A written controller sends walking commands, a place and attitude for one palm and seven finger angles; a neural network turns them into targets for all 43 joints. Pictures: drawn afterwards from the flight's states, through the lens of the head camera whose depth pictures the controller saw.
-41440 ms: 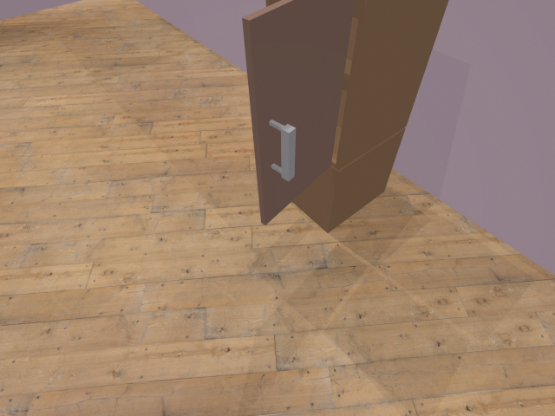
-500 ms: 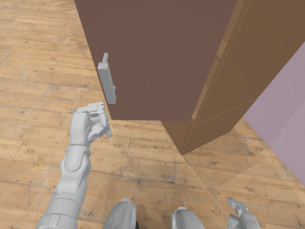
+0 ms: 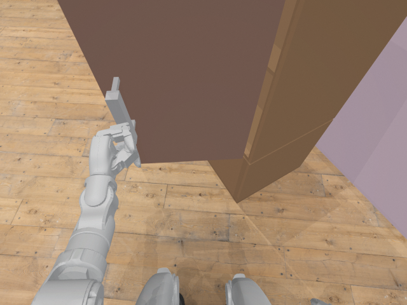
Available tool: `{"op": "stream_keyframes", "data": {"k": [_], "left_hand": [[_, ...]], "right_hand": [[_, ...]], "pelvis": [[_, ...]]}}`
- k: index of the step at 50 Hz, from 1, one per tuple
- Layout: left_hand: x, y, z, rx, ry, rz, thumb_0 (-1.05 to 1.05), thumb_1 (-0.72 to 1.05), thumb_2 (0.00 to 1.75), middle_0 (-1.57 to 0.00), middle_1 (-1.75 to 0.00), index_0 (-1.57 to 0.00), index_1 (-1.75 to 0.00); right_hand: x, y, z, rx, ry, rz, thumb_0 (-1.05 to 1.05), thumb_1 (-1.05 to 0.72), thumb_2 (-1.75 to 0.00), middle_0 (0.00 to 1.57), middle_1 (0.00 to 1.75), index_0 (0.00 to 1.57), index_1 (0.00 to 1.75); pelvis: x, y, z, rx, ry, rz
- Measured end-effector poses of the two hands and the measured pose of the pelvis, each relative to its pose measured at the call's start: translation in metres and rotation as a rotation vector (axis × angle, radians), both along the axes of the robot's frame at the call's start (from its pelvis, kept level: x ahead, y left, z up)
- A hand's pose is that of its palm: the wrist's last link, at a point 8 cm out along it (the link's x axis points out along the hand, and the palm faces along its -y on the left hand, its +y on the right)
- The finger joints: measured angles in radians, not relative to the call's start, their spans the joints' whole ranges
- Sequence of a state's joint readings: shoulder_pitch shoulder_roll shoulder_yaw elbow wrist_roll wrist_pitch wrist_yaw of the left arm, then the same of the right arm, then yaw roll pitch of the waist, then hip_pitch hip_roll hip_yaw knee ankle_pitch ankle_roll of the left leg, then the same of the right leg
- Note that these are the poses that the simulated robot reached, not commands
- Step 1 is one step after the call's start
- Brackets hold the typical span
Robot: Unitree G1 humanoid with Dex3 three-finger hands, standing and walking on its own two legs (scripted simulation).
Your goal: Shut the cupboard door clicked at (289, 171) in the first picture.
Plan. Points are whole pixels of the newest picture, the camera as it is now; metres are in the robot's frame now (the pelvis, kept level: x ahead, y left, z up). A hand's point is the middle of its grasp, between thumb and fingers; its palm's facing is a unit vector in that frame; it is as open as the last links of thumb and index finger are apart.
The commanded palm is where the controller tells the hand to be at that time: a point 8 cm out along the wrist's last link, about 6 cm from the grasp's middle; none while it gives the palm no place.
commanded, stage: bring the fist close to the handle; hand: left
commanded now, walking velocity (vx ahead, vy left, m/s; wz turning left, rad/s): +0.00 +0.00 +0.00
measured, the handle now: (124, 112) +0.51 +0.17 +0.04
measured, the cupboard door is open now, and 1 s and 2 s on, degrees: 63 53 42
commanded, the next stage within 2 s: push the door shut along its arc in 0.12 s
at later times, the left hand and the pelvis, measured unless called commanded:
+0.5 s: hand (132, 138) +0.44 +0.14 +0.04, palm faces -0.02 -1.00 -0.04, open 3.2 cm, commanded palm +0.42 +0.19 +0.04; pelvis -0.01 +0.00 -0.01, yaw +1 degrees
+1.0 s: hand (140, 120) +0.49 +0.13 +0.04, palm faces -0.16 -0.98 -0.07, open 3.1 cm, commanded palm +0.49 +0.16 +0.04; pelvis -0.02 +0.02 -0.03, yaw +0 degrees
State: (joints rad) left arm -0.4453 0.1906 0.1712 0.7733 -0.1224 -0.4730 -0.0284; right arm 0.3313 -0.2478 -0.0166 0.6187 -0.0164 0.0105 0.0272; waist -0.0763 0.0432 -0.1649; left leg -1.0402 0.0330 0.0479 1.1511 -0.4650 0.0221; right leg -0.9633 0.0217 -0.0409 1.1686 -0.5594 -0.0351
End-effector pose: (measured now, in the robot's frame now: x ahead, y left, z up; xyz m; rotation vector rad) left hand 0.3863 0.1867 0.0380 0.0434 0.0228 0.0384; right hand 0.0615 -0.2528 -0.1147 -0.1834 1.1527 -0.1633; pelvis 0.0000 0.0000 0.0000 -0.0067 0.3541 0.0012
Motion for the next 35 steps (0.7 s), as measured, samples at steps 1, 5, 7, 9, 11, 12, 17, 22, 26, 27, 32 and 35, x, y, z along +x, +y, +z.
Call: {"op": "stream_keyframes", "data": {"k": [1,5,7,9,11,12,17,22,26,27,32,35], "left_hand": [[-0.004,0.001,-0.001,-0.007,0.003,0.006,0.02,0.9,0.9,-1.3,-1.5,-1.3,-1.5],[-0.012,0.002,0.002,-0.02,-0.034,0.019,0.02,0.9,0.9,-1.3,-1.5,-1.3,-1.5],[-0.011,0.001,0.004,-0.017,-0.066,0.015,0.02,0.9,0.9,-1.3,-1.5,-1.3,-1.5],[-0.008,0.001,0.006,-0.01,-0.087,0.004,0.02,0.9,0.9,-1.3,-1.5,-1.3,-1.5],[-0.005,0.0,0.006,-0.004,-0.09,-0.011,0.02,0.9,0.9,-1.3,-1.5,-1.3,-1.5],[-0.004,-0.001,0.006,-0.002,-0.084,-0.018,0.02,0.9,0.9,-1.3,-1.5,-1.3,-1.5],[0.001,-0.001,0.0,-0.007,-0.026,-0.034,0.02,0.9,0.9,-1.3,-1.5,-1.3,-1.5],[0.017,0.005,0.003,-0.009,-0.04,-0.039,0.02,0.9,0.9,-1.3,-1.5,-1.31,-1.5],[0.035,0.009,0.007,0.001,-0.062,-0.07,0.02,0.9,0.91,-1.3,-1.5,-1.3,-1.5],[0.038,0.009,0.007,0.003,-0.06,-0.078,0.02,0.9,0.92,-1.3,-1.5,-1.3,-1.5],[0.049,0.011,0.005,-0.002,-0.033,-0.113,-0.01,0.91,0.94,-1.3,-1.5,-1.3,-1.5],[0.055,0.01,0.005,-0.007,-0.016,-0.13,-0.02,0.92,0.95,-1.3,-1.5,-1.3,-1.5]], "right_hand": [[0.0,0.0,0.001,0.0,0.001,0.001,0.0,-0.9,-0.9,0.2,0.29,0.2,0.3],[0.005,-0.002,0.003,-0.01,-0.006,0.021,0.0,-0.9,-0.9,0.2,0.29,0.2,0.3],[0.01,-0.004,0.002,-0.02,-0.016,0.033,0.0,-0.9,-0.9,0.2,0.29,0.2,0.3],[0.015,-0.006,0.002,-0.029,-0.029,0.039,0.0,-0.9,-0.9,0.2,0.29,0.2,0.3],[0.02,-0.007,0.002,-0.034,-0.046,0.041,0.0,-0.9,-0.9,0.2,0.29,0.2,0.3],[0.023,-0.007,0.002,-0.035,-0.054,0.041,0.0,-0.9,-0.9,0.2,0.29,0.2,0.3],[0.03,-0.005,0.003,-0.034,-0.082,0.037,0.0,-0.9,-0.9,0.2,0.29,0.2,0.3],[0.025,-0.003,0.001,-0.044,-0.076,0.037,0.0,-0.9,-0.9,0.2,0.29,0.2,0.3],[0.013,-0.002,-0.005,-0.054,-0.039,0.029,0.0,-0.9,-0.9,0.2,0.29,0.2,0.3],[0.009,-0.002,-0.006,-0.055,-0.025,0.025,0.0,-0.9,-0.9,0.2,0.29,0.2,0.3],[-0.014,0.0,-0.012,-0.051,0.047,-0.001,0.0,-0.9,-0.9,0.2,0.29,0.2,0.3],[-0.027,0.002,-0.013,-0.05,0.084,-0.016,0.0,-0.9,-0.9,0.2,0.29,0.2,0.3]], "pelvis": [[0.0,-0.001,0.001,0.001,-0.003,0.001],[-0.001,-0.003,0.002,0.002,-0.011,0.009],[-0.003,-0.004,0.0,0.0,-0.01,0.014],[-0.004,-0.005,-0.002,-0.002,-0.007,0.017],[-0.006,-0.005,-0.004,-0.005,-0.005,0.018],[-0.006,-0.005,-0.004,-0.005,-0.004,0.018],[-0.008,-0.003,-0.004,-0.006,-0.005,0.016],[-0.011,-0.002,-0.007,-0.011,0.002,0.019],[-0.012,0.0,-0.012,-0.019,0.021,0.022],[-0.012,0.001,-0.013,-0.021,0.026,0.023],[-0.012,0.007,-0.016,-0.027,0.041,0.024],[-0.012,0.009,-0.016,-0.03,0.045,0.023]]}}
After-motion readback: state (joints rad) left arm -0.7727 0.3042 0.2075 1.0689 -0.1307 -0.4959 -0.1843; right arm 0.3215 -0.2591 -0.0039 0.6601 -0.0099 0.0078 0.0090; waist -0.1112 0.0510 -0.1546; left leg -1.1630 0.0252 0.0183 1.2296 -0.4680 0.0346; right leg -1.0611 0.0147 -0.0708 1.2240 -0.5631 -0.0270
